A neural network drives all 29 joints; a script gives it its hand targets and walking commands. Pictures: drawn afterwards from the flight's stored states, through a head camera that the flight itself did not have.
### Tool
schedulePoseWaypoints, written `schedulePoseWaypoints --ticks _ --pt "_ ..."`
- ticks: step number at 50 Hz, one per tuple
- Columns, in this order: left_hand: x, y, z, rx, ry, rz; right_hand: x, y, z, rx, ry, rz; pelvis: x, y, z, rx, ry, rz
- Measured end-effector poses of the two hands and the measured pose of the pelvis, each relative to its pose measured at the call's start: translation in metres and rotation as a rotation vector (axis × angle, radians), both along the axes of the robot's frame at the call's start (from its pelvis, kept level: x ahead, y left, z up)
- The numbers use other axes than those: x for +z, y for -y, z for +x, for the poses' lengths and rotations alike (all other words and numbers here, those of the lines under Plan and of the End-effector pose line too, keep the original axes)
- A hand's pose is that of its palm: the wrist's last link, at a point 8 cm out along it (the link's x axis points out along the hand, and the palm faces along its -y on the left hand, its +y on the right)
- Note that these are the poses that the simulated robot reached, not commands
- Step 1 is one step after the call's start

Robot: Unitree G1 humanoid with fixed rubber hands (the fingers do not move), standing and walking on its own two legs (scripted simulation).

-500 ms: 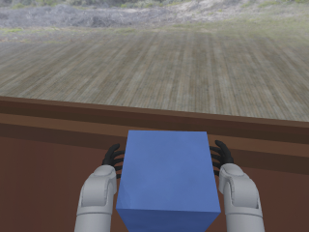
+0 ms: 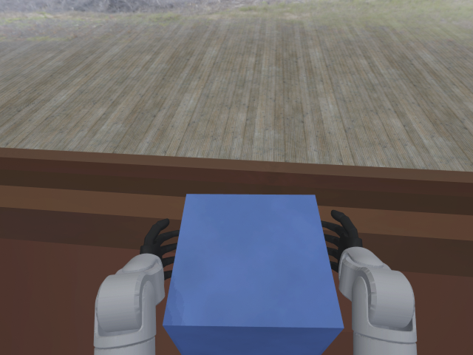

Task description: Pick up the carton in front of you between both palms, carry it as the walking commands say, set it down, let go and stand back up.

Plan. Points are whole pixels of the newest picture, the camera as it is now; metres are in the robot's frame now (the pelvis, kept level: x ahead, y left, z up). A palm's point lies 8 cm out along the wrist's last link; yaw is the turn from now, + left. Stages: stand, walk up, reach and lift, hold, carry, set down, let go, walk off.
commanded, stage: carry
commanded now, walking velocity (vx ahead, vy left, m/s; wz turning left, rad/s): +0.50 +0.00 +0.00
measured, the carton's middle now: (249, 286) +0.27 -0.01 +0.01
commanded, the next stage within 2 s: none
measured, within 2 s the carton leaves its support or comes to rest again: neither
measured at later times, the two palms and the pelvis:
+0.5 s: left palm (185, 129) +0.61 +0.13 +0.10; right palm (308, 119) +0.64 -0.17 +0.10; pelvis +0.32 -0.04 -0.01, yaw +1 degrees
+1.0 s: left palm (192, 70) +0.99 +0.15 +0.08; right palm (281, 63) +1.00 -0.15 +0.09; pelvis +0.63 +0.00 -0.02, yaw +1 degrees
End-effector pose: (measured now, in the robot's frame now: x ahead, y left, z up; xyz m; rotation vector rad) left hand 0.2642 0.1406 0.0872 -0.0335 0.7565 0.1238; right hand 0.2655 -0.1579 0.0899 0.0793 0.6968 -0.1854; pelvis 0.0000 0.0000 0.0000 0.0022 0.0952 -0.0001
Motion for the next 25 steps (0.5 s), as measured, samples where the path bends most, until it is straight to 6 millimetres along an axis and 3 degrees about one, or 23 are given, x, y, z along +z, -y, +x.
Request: schedulePoseWaypoints --ticks 4,8,12,18,25 --pt "-0.003 0.015 0.057 -0.002 0.021 0.009 -0.003 0.015 0.058 -0.001 0.021 0.004 -0.008 0.015 0.057 0.003 0.013 0.002" --pt "-0.018 0.029 0.114 0.015 0.044 0.03 -0.021 0.028 0.122 0.021 0.044 0.02 -0.027 0.033 0.115 0.024 0.031 -0.012" --pt "-0.03 0.029 0.151 0.055 -0.031 0.03 -0.032 0.028 0.173 0.06 -0.031 0.019 -0.018 0.045 0.156 0.045 0.02 0.001" --pt "-0.011 0.021 0.223 0.104 0.01 0.025 -0.014 0.019 0.257 0.099 0.011 0.024 -0.004 0.048 0.223 0.032 0.006 0.016" --pt "0.013 0.013 0.35 0.045 0.093 0.047 0.012 0.012 0.372 0.096 0.095 -0.026 -0.008 0.036 0.317 0.014 0.013 0.008"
